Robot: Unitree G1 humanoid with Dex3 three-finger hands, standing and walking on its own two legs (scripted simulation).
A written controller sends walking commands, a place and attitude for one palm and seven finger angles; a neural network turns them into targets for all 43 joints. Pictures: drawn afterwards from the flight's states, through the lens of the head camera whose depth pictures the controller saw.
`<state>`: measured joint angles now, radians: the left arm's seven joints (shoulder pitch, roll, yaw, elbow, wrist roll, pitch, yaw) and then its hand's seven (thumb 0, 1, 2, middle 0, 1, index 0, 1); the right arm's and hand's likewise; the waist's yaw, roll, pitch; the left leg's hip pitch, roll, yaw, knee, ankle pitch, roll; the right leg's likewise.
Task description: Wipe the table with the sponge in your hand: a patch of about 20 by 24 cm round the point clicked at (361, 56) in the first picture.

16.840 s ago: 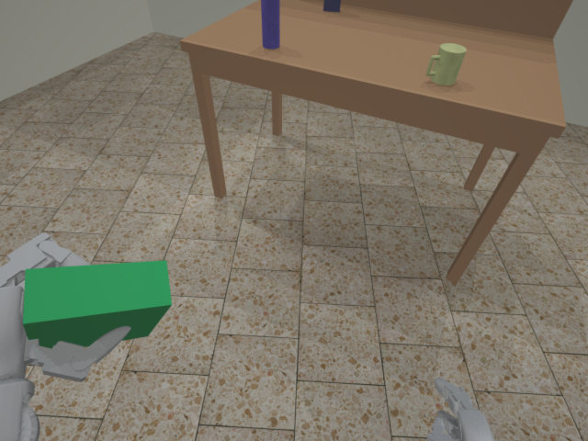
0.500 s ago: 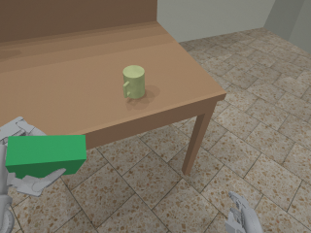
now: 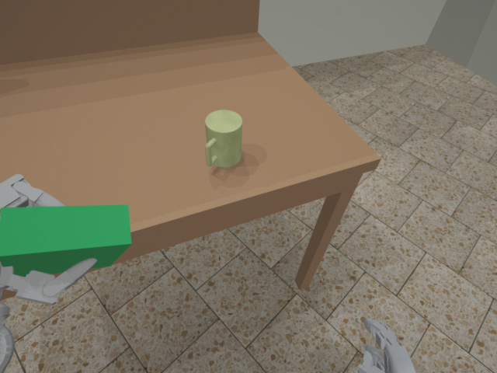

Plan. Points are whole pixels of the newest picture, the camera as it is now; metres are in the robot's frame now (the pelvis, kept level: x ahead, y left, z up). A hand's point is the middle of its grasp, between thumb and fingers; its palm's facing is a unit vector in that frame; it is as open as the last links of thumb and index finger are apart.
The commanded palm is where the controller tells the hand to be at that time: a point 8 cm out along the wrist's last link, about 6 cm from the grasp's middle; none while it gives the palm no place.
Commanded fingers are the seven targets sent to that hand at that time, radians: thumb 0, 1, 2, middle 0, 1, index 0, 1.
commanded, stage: shuffle to correct the standing spot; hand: left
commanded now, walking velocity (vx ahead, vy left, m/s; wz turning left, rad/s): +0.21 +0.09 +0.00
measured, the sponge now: (84, 241) +0.24 +0.22 +0.15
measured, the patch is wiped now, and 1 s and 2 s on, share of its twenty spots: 0.00 0.00 0.00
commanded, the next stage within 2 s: come to a stop and stand still in 0.52 s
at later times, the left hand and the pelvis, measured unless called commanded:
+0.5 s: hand (83, 185) +0.30 +0.23 +0.18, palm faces +0.42 -0.82 -0.38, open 9.2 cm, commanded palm +0.26 +0.28 +0.19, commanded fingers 0.00 0.10 1.30 -1.20 -1.60 -1.20 -1.60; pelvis +0.10 +0.00 +0.00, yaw +1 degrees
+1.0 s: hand (75, 157) +0.35 +0.26 +0.18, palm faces +0.39 -0.81 -0.43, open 9.2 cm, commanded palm +0.29 +0.30 +0.19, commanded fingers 0.00 0.10 1.30 -1.20 -1.60 -1.20 -1.60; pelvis +0.14 +0.02 +0.01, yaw +1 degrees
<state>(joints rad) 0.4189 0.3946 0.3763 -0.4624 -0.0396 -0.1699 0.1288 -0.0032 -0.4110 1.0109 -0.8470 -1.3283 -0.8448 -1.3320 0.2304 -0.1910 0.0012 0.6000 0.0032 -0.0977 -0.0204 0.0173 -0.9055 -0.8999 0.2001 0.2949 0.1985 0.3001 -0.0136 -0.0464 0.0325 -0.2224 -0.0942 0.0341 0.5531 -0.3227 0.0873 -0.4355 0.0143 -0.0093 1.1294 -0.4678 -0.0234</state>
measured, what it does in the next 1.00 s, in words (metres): walks ahead: right foot, then left foot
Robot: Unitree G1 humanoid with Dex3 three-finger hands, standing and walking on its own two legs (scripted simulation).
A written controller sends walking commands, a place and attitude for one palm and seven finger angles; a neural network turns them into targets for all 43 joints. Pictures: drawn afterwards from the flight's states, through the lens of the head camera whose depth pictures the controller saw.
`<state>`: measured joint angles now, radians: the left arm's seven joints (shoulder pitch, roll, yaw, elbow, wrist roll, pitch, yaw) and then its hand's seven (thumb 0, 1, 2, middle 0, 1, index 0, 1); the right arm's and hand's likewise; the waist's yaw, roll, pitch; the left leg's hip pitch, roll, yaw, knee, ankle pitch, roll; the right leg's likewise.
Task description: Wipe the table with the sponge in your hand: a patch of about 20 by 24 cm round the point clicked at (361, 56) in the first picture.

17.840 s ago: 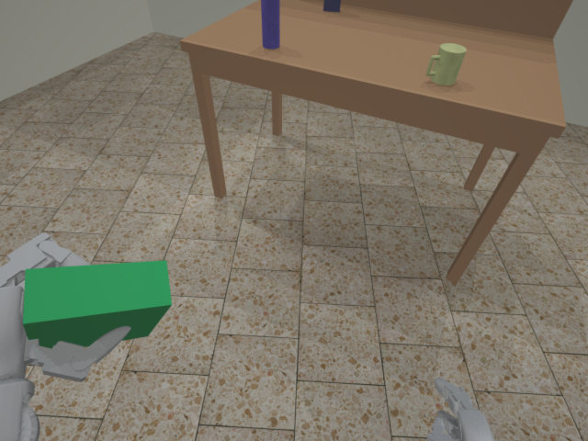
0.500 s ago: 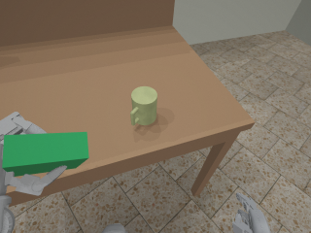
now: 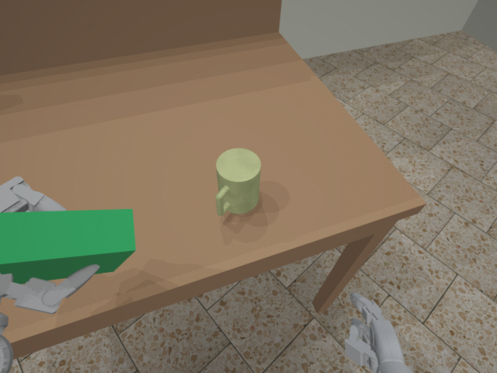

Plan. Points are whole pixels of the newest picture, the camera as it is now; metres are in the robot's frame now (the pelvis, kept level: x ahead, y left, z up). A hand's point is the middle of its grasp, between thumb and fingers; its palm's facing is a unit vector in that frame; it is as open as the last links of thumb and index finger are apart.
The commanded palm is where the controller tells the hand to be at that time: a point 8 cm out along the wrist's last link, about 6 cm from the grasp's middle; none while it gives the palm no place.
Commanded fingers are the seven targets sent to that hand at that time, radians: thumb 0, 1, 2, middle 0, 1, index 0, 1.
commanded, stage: come to a stop and stand still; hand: left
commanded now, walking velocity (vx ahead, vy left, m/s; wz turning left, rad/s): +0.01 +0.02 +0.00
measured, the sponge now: (86, 247) +0.23 +0.21 +0.15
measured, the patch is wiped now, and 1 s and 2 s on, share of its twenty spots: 0.00 0.00 0.00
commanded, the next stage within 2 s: none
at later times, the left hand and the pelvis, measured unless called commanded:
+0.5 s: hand out of the picture +0.11 +0.32 +0.14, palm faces +0.40 -0.83 -0.38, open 9.2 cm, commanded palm +0.05 +0.34 +0.18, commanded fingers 0.00 0.10 1.30 -1.20 -1.60 -1.20 -1.60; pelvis -0.11 +0.06 -0.01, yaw +1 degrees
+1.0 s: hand out of the picture +0.00 +0.38 +0.18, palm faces +0.35 -0.84 -0.42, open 9.2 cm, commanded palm -0.05 +0.42 +0.18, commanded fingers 0.00 0.10 1.30 -1.20 -1.60 -1.20 -1.60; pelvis -0.22 +0.14 -0.01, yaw -1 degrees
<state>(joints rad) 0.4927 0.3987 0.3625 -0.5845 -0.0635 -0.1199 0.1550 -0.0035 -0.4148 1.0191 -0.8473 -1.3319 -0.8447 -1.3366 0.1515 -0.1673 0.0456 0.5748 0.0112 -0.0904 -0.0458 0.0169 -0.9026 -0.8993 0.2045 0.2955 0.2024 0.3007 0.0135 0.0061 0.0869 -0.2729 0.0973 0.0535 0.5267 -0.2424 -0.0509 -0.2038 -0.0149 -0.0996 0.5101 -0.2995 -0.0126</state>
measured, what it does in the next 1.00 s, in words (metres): walks backwards: left foot, then right foot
